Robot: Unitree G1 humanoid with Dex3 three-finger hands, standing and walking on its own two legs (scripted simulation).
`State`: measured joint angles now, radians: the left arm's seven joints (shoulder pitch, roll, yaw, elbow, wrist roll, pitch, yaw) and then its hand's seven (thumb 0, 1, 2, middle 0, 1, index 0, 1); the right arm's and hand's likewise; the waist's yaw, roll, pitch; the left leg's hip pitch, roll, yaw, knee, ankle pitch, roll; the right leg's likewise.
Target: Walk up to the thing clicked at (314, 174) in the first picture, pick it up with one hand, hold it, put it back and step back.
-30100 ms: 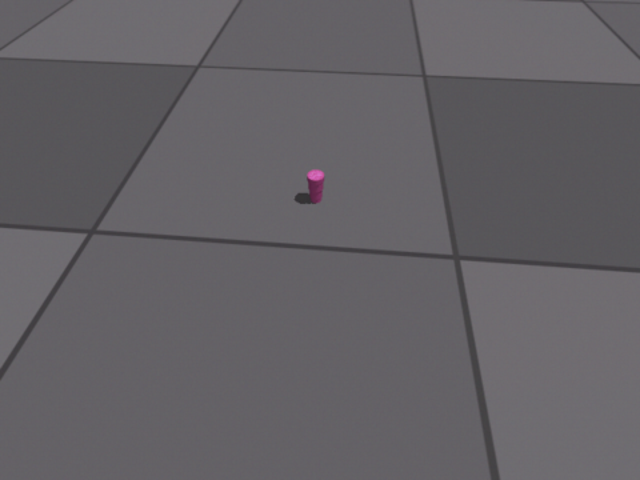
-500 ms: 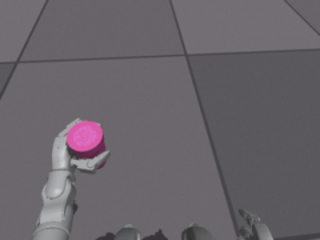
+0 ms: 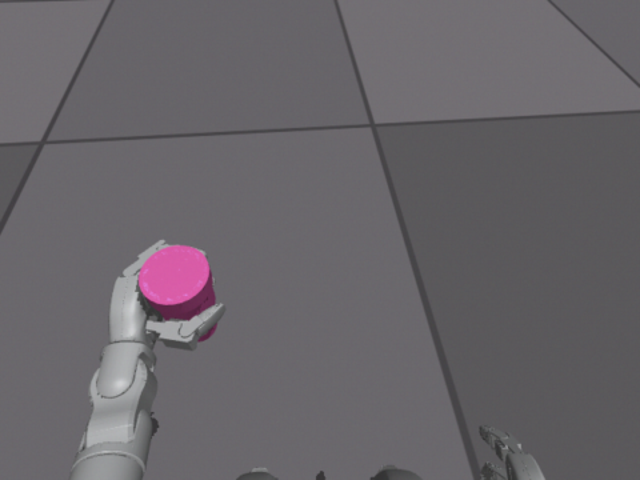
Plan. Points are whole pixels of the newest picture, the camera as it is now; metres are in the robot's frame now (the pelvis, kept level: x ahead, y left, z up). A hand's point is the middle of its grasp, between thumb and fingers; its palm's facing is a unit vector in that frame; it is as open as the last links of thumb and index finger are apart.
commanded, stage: hold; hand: left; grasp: from the side
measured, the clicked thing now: (188, 302) +0.33 +0.18 +0.02
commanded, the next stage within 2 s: none
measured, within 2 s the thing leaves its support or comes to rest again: neither
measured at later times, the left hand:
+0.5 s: hand (185, 300) +0.32 +0.17 +0.05, palm faces +0.07 -1.00 +0.00, open 9.1 cm
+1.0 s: hand (186, 299) +0.32 +0.17 +0.05, palm faces +0.07 -1.00 -0.01, open 9.1 cm
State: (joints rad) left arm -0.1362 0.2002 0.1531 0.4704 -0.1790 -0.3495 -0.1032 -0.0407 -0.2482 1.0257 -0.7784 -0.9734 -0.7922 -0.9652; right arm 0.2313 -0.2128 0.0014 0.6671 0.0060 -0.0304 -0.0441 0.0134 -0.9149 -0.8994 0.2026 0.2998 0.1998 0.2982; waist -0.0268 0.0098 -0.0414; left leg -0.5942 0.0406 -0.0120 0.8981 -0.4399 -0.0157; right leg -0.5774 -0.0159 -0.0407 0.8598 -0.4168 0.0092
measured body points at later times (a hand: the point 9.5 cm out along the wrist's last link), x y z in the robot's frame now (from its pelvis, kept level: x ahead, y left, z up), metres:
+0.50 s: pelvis -0.01 +0.00 +0.01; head +0.04 +0.00 +0.46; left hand +0.31 +0.22 +0.05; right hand +0.13 -0.25 -0.10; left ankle +0.01 +0.13 -0.70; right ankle +0.01 -0.13 -0.70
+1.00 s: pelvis -0.01 +0.00 +0.01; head +0.03 +0.00 +0.46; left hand +0.31 +0.22 +0.06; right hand +0.12 -0.25 -0.10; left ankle +0.01 +0.13 -0.70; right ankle +0.01 -0.13 -0.70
